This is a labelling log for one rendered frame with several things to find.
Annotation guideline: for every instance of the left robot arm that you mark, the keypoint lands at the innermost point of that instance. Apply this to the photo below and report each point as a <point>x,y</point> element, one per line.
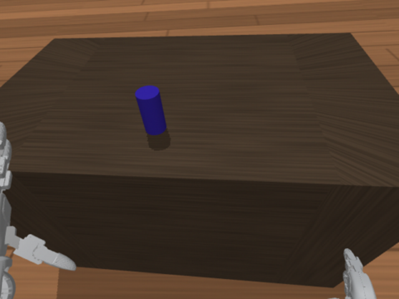
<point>7,283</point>

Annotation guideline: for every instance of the right robot hand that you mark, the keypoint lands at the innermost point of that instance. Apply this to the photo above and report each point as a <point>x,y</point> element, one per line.
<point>357,284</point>

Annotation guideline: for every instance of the left robot hand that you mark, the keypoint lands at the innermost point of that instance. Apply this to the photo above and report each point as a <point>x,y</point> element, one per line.
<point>31,247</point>

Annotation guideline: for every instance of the can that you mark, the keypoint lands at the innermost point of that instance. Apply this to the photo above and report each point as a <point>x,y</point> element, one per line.
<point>149,103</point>

